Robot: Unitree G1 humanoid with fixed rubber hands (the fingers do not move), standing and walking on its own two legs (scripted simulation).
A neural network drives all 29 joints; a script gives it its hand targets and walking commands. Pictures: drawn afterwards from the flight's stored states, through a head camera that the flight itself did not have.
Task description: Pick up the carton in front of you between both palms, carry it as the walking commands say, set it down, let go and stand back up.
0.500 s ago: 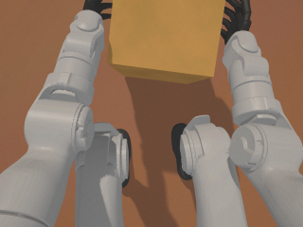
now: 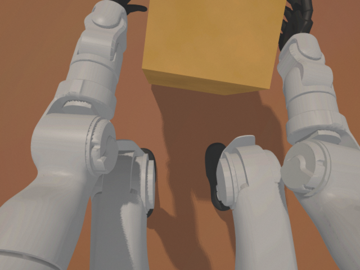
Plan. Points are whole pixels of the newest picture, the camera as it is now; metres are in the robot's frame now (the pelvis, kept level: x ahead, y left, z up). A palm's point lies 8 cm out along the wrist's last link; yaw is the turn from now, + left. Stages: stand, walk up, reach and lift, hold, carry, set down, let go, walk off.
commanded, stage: set down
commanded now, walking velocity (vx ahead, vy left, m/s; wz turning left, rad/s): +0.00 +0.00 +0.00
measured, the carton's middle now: (202, 37) +0.52 -0.03 -0.24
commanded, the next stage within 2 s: let go in 1.42 s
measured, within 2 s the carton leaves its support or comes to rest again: neither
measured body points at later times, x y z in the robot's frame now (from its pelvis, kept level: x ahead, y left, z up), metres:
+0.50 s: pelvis +0.00 +0.00 +0.00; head +0.35 +0.02 +0.27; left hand +0.57 +0.18 -0.16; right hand +0.51 -0.20 -0.16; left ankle +0.10 +0.11 -0.33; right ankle +0.12 -0.12 -0.33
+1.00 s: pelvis +0.01 -0.01 +0.13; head +0.33 +0.02 +0.44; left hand +0.57 +0.19 +0.01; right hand +0.51 -0.20 +0.01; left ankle +0.10 +0.11 -0.33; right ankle +0.12 -0.12 -0.33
